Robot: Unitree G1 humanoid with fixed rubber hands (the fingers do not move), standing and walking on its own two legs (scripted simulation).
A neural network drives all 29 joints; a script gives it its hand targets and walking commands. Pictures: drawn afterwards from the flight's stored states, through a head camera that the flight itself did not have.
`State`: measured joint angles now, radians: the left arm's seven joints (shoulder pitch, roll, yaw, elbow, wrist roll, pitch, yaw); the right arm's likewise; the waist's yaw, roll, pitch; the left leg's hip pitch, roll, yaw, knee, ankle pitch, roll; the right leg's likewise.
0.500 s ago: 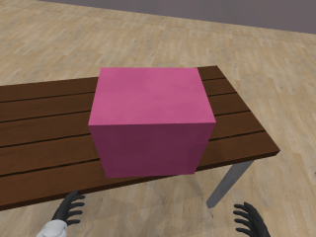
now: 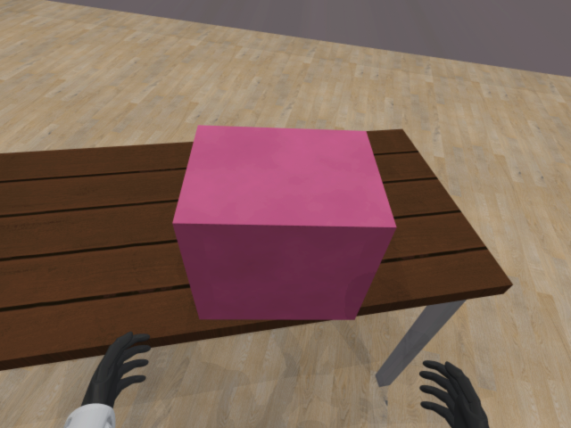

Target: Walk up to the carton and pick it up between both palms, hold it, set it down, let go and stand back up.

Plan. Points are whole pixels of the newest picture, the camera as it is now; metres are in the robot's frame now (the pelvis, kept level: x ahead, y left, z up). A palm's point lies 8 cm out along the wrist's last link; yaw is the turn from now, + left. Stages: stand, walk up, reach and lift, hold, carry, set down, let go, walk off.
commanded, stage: reach and lift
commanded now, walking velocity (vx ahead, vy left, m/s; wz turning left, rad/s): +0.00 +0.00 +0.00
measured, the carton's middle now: (280, 227) +0.40 +0.03 +0.04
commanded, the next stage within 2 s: none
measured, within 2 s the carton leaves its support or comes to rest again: neither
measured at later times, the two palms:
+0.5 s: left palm (95, 374) +0.17 +0.25 +0.01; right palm (462, 381) +0.19 -0.22 +0.01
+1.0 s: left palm (95, 300) +0.23 +0.25 +0.08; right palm (471, 311) +0.26 -0.22 +0.08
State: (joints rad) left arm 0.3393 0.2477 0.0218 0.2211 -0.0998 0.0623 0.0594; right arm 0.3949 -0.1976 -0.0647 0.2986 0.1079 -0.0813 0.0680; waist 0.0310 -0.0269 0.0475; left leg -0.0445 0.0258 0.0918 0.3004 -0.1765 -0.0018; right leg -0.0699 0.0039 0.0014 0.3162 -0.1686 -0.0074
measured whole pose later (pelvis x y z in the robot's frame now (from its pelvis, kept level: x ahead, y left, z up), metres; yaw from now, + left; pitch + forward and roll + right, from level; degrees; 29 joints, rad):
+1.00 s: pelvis +0.01 +0.00 +0.00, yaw +1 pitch -3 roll +0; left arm 0.16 0.28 0.11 -0.11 -0.24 0.27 0.03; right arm 0.20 -0.31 -0.05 -0.05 0.32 0.14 -0.01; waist 0.06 -0.02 0.00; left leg -0.04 0.03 0.06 0.27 -0.18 -0.01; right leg -0.05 0.02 0.01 0.27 -0.17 -0.01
